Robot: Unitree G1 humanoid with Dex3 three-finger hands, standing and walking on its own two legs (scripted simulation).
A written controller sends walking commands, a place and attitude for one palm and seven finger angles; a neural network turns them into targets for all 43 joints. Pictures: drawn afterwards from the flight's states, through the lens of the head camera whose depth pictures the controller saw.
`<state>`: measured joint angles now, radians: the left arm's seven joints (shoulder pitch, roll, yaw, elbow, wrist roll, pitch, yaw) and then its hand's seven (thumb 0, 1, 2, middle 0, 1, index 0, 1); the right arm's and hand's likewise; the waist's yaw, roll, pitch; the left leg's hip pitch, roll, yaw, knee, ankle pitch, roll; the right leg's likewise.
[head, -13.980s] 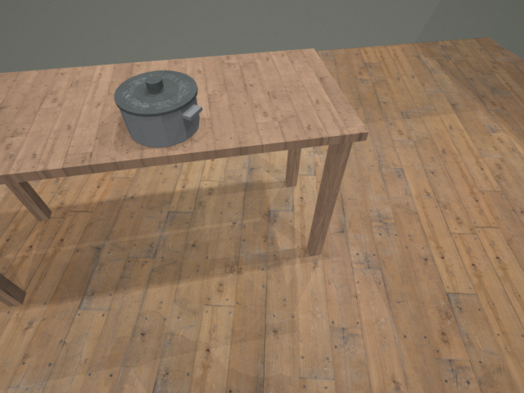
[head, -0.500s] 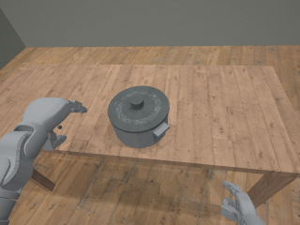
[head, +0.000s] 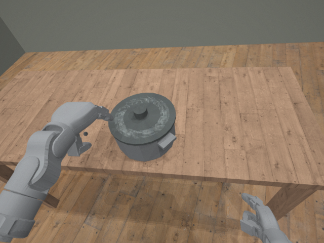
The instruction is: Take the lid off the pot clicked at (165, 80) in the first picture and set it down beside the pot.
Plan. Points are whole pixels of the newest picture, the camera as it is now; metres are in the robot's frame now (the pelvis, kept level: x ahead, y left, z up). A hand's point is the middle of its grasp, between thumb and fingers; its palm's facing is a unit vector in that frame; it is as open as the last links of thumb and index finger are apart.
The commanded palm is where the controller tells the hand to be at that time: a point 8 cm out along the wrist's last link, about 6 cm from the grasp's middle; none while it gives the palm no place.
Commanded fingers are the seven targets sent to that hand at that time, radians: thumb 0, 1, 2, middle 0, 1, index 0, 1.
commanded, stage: move the open hand above the knob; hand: left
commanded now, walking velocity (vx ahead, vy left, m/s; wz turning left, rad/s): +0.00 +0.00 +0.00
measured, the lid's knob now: (140, 111) +0.46 +0.11 +0.06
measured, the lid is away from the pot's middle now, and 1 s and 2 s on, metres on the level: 0.00 0.00 0.00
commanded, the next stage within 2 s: none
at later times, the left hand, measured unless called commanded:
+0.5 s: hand (106, 116) +0.38 +0.17 +0.13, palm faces -0.21 -0.07 -0.98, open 10.0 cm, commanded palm +0.36 +0.17 +0.19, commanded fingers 0.00 -0.28 1.41 -0.84 -0.08 -0.84 -0.08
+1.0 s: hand (124, 96) +0.43 +0.13 +0.14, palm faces -0.14 -0.05 -0.99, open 10.0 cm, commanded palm +0.41 +0.13 +0.19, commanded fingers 0.00 -0.28 1.41 -0.84 -0.08 -0.84 -0.08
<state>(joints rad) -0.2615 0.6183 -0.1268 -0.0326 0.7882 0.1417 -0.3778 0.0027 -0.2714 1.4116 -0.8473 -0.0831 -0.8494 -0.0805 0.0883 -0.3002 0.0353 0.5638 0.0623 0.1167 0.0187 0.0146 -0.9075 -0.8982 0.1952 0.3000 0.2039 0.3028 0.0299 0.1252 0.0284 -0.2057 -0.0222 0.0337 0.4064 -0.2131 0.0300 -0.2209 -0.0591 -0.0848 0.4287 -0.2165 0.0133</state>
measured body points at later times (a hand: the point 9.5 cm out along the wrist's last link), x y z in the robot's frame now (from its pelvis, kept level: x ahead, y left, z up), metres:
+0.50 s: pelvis +0.01 +0.00 +0.00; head +0.03 -0.06 +0.44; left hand +0.39 +0.17 +0.18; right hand +0.21 -0.23 -0.11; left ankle +0.00 +0.10 -0.74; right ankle +0.00 -0.13 -0.74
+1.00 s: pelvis +0.02 +0.00 +0.00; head +0.03 -0.05 +0.44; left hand +0.43 +0.13 +0.20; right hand +0.20 -0.23 -0.12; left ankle +0.00 +0.10 -0.74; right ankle +0.00 -0.13 -0.74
